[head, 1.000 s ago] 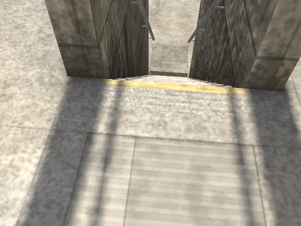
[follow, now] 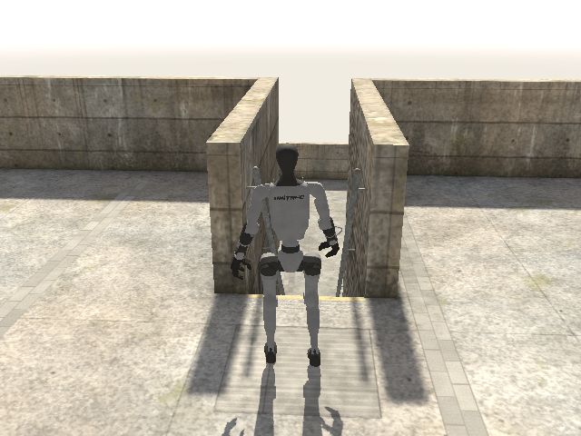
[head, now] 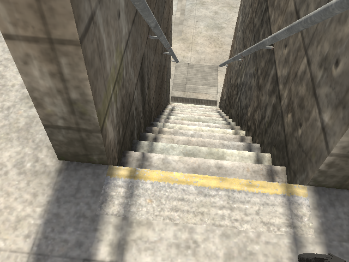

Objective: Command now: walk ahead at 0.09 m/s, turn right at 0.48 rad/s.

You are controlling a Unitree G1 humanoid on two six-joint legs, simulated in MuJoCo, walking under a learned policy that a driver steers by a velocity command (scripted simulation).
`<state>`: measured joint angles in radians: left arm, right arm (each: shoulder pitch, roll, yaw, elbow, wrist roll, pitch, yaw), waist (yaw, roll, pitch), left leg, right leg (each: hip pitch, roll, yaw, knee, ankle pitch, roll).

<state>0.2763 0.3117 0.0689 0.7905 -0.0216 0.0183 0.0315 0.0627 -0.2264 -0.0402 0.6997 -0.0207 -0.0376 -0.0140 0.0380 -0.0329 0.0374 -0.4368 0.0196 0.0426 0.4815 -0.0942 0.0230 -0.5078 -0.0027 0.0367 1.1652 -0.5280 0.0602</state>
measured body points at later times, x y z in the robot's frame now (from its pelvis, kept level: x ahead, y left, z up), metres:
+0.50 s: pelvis +0.03 -0.06 +0.02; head +0.06 -0.08 +0.47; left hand +0.24 +0.16 -0.06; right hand +0.10 -0.37 -0.09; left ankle +0.09 +0.09 -0.67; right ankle +0.02 -0.14 -0.73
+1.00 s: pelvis +0.07 -0.03 +0.00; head +0.09 -0.04 +0.45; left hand +0.26 +0.24 -0.07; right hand +0.19 -0.33 -0.08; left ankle +0.10 +0.08 -0.73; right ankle +0.02 -0.14 -0.73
